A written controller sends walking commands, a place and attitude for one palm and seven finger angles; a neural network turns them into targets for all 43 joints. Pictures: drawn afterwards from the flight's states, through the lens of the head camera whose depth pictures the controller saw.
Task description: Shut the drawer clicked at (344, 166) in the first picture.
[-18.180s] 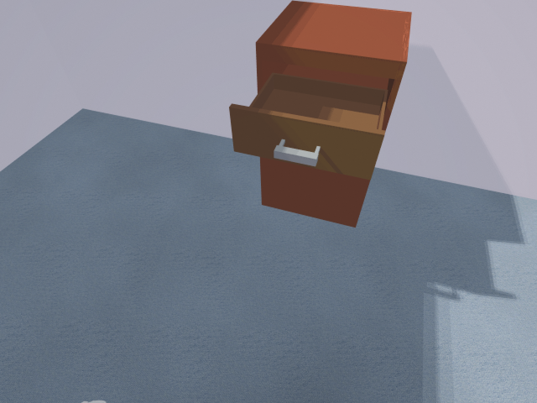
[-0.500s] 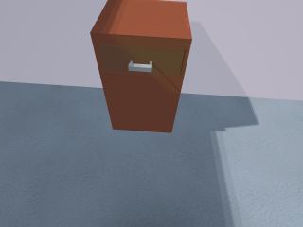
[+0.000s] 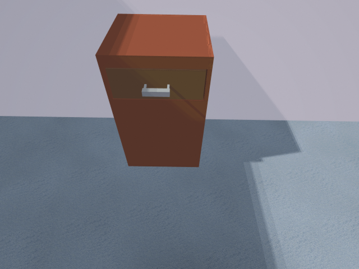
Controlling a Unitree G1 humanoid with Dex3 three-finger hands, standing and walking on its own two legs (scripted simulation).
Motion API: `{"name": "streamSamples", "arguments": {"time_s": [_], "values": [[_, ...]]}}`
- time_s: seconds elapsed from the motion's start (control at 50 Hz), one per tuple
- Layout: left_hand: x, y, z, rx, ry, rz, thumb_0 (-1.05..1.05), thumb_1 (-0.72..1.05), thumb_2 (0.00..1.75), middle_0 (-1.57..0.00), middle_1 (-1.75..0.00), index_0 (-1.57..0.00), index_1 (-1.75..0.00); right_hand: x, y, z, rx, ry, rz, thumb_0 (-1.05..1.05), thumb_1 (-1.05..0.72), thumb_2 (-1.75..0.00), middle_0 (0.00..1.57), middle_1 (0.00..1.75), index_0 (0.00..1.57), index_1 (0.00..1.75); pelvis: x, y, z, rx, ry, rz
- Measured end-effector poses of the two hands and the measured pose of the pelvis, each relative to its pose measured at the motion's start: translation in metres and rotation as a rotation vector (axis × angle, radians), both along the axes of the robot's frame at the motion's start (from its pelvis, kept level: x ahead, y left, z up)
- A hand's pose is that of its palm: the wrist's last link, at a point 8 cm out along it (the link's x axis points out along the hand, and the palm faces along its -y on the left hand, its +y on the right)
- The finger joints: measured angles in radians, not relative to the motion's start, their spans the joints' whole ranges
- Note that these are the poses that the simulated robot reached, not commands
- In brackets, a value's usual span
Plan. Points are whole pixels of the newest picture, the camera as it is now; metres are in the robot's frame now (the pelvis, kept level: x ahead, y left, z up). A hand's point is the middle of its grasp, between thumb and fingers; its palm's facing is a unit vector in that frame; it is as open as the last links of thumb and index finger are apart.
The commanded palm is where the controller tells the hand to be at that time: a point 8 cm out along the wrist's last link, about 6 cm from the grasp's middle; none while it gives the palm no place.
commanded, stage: let the arm hang, fingers relaxed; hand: left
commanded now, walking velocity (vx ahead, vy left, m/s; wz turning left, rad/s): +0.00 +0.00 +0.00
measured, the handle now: (156, 89) +0.84 +0.14 -0.11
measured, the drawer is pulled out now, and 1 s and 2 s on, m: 0.00 0.00 0.00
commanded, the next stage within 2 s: look to check the result in 0.12 s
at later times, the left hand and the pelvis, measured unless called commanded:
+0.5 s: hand out of the picture -0.02 +0.15 -0.18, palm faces +0.05 -0.98 -0.17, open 7.3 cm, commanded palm none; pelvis +0.01 +0.00 +0.00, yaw +0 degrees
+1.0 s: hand out of the picture -0.01 +0.15 -0.17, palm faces +0.04 -0.98 -0.18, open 7.3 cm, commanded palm none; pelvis +0.01 -0.01 +0.00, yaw +0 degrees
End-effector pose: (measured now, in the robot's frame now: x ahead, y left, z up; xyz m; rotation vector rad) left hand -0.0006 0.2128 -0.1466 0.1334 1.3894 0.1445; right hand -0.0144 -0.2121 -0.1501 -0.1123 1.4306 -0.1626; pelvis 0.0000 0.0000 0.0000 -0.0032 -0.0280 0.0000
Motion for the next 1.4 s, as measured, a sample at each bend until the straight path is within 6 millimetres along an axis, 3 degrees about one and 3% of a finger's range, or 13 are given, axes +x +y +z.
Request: {"name": "streamSamples", "arguments": {"time_s": [0.2,0.5,1.4], "values": [[-0.008,-0.002,0.001,0.001,0.034,0.020,0.00,0.92,0.89,-0.20,-0.30,-0.20,-0.30,-0.004,0.002,-0.001,0.006,0.031,-0.007,0.01,-0.91,-0.90,0.20,0.29,0.20,0.30,0.006,-0.002,0.000,0.001,0.001,0.000],[-0.025,-0.009,0.001,-0.009,0.085,0.039,0.00,0.91,0.89,-0.20,-0.30,-0.20,-0.30,0.007,0.001,-0.001,0.003,0.017,-0.002,0.01,-0.91,-0.90,0.20,0.29,0.20,0.30,0.010,-0.003,0.000,0.003,0.000,-0.005],[-0.007,-0.011,0.003,0.009,0.054,0.026,0.00,0.91,0.89,-0.20,-0.30,-0.20,-0.30,0.015,-0.013,0.000,-0.007,0.010,-0.003,0.01,-0.91,-0.90,0.20,0.29,0.20,0.30,0.016,-0.011,0.001,0.008,0.000,-0.008]]}}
